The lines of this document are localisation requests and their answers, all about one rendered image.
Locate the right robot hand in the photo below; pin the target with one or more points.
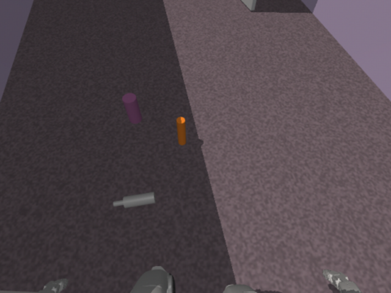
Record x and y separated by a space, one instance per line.
340 281

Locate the left robot hand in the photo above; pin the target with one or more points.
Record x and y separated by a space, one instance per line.
55 286

